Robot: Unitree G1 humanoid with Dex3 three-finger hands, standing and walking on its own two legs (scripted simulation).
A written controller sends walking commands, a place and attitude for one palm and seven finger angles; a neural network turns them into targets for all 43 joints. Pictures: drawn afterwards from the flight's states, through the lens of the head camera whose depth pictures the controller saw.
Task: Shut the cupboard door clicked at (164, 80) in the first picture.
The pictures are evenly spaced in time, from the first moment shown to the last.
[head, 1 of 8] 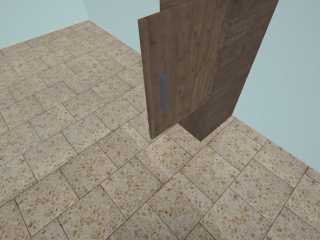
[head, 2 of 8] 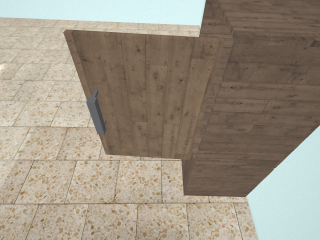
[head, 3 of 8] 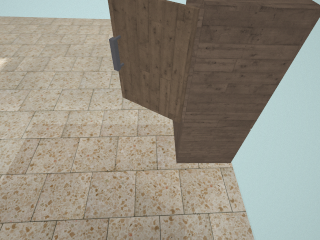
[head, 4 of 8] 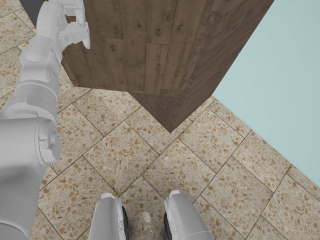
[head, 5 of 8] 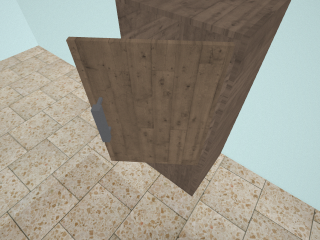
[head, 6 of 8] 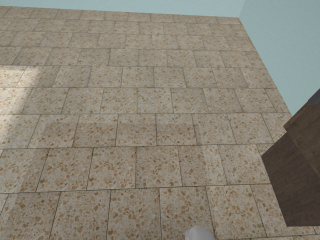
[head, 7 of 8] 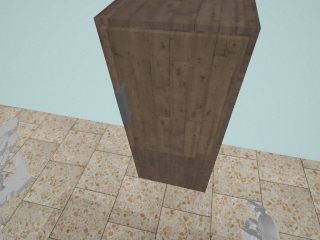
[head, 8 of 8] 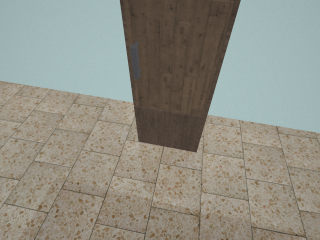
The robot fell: no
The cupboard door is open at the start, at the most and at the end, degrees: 88 88 0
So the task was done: yes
